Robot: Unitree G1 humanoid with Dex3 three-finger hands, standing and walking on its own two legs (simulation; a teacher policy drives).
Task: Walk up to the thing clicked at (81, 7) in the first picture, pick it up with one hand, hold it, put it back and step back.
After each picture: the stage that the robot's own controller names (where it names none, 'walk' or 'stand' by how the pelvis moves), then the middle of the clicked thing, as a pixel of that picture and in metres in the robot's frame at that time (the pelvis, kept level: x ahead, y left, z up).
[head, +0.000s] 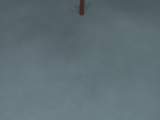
stand; (81, 7) +2.21 -0.05 -0.66
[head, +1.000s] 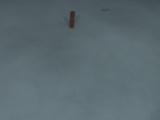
walk; (72, 20) +2.07 +0.02 -0.65
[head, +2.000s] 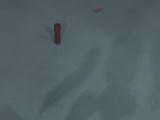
walk; (57, 34) +1.41 +0.16 -0.65
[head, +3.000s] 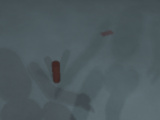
walk; (56, 72) +0.89 +0.17 -0.65
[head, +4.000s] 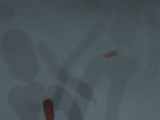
walk; (49, 110) +0.54 +0.18 -0.65
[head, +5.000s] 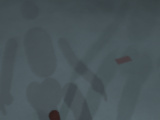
stand; out of the picture +0.45 +0.20 -0.64
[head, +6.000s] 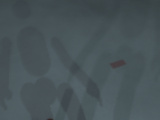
stand; out of the picture +0.41 +0.20 -0.66
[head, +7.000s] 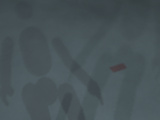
stand; out of the picture +0.38 +0.21 -0.66
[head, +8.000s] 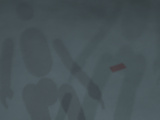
stand; out of the picture +0.39 +0.21 -0.66
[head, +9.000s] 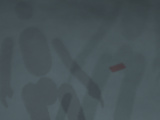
stand; out of the picture +0.38 +0.21 -0.66
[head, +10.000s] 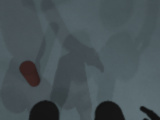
go down; (31, 75) +0.44 +0.22 -0.38
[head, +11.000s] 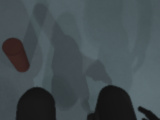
go down; (18, 57) +0.47 +0.24 -0.27
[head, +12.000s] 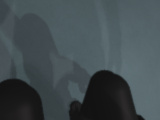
close in; out of the picture +0.45 +0.27 -0.18
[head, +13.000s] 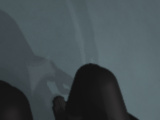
close; out of the picture +0.45 +0.29 -0.16
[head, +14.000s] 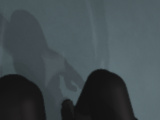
lift; out of the picture +0.38 +0.27 -0.14
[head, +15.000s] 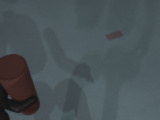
lift; (22, 90) +0.32 +0.18 +0.03
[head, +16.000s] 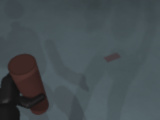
hold; (32, 88) +0.33 +0.16 +0.04
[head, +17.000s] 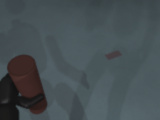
hold; (31, 89) +0.33 +0.16 +0.03
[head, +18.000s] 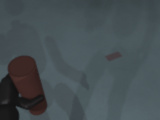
crouch; (31, 90) +0.33 +0.17 +0.03
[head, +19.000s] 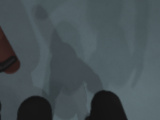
crouch; (0, 52) +0.44 +0.22 -0.05
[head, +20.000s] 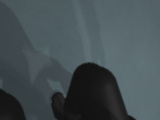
lower; out of the picture +0.45 +0.29 -0.17
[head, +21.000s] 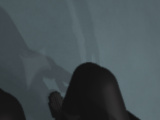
lower; out of the picture +0.46 +0.30 -0.16
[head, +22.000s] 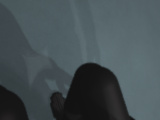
lower; out of the picture +0.45 +0.30 -0.17
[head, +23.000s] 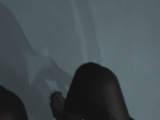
lower; out of the picture +0.45 +0.30 -0.17
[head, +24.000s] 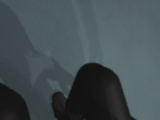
loosen; out of the picture +0.44 +0.29 -0.17
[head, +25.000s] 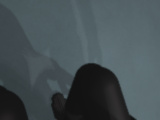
withdraw; out of the picture +0.45 +0.29 -0.17
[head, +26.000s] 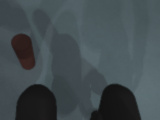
walk; (25, 54) +0.47 +0.23 -0.25
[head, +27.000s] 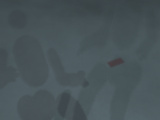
stand; out of the picture +0.40 +0.19 -0.59
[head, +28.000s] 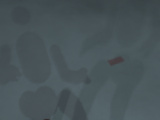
stand; out of the picture +0.41 +0.20 -0.60
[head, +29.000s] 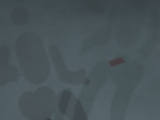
stand; out of the picture +0.41 +0.19 -0.60
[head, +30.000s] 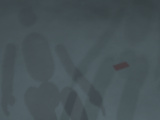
stand; out of the picture +0.42 +0.19 -0.65
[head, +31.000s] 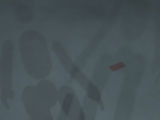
stand; out of the picture +0.39 +0.21 -0.66
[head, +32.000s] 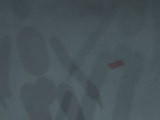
walk; out of the picture +0.39 +0.20 -0.66
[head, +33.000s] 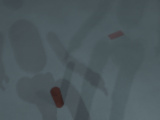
walk; (57, 98) +0.55 +0.20 -0.64
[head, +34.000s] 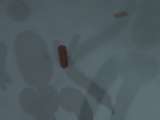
walk; (63, 57) +0.89 +0.16 -0.62
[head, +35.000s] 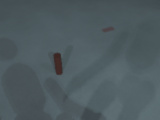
stand; (58, 64) +1.03 +0.21 -0.64
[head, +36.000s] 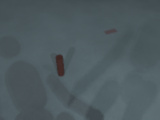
stand; (60, 66) +1.03 +0.20 -0.66
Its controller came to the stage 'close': yes
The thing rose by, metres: 0.68
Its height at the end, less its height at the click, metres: +0.00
